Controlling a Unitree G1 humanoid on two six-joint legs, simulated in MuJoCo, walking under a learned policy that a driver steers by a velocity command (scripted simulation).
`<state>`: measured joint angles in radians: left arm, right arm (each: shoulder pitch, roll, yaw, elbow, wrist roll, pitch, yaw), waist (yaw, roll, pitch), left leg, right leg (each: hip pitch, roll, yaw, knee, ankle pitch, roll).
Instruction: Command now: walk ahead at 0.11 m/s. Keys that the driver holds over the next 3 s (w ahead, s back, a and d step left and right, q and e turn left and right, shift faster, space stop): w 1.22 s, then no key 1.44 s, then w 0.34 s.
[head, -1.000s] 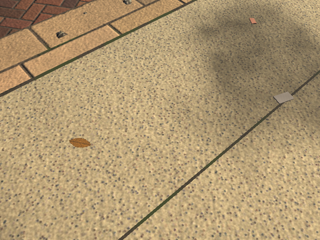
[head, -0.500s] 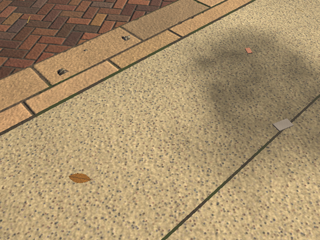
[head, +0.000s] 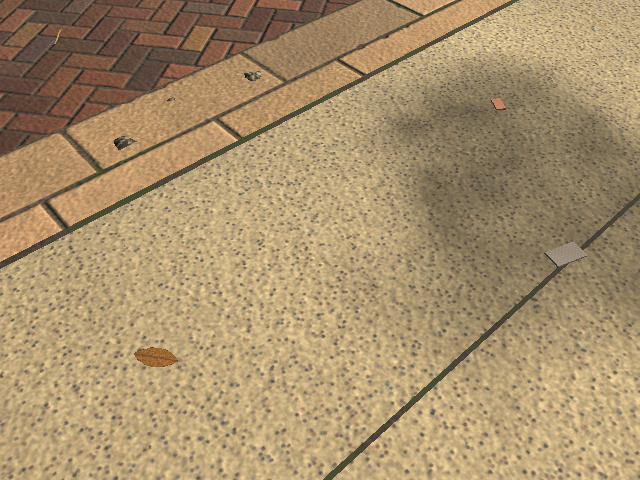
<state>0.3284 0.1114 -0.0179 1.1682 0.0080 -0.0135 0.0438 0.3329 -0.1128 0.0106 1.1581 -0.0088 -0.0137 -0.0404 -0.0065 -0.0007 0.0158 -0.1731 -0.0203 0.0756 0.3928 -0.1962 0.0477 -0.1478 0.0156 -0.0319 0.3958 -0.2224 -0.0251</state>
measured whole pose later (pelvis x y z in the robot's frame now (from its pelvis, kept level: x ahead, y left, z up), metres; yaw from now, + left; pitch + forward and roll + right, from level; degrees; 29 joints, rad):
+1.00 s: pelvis +0.41 +0.00 +0.00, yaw -1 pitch +0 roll +1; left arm 0.17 0.19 0.05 0.95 0.04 -0.05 -0.03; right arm 0.42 -0.17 -0.04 1.09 -0.01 -0.10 0.00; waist -0.02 -0.03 0.03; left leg -0.08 -0.09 0.11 0.26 -0.19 0.11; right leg -0.62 -0.11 -0.01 0.99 -0.15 -0.05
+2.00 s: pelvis +0.73 -0.03 +0.00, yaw -1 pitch -2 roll +0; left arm 0.30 0.14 0.00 1.12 0.01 -0.02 0.04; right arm 0.27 -0.13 0.00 1.12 0.00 -0.03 -0.04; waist 0.00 -0.01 0.03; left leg -0.17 -0.01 0.05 0.39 -0.19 0.03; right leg -0.09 0.02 -0.09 0.37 -0.25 -0.04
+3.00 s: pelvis +0.80 +0.01 -0.01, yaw +0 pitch +0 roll -1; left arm 0.52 0.17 0.04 1.17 0.02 -0.05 0.03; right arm 0.27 -0.16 -0.03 1.03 -0.02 -0.06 0.02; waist 0.04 -0.04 0.00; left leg -0.33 0.02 0.08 0.62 -0.34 0.07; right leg -0.02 -0.01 -0.05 0.38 -0.36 -0.02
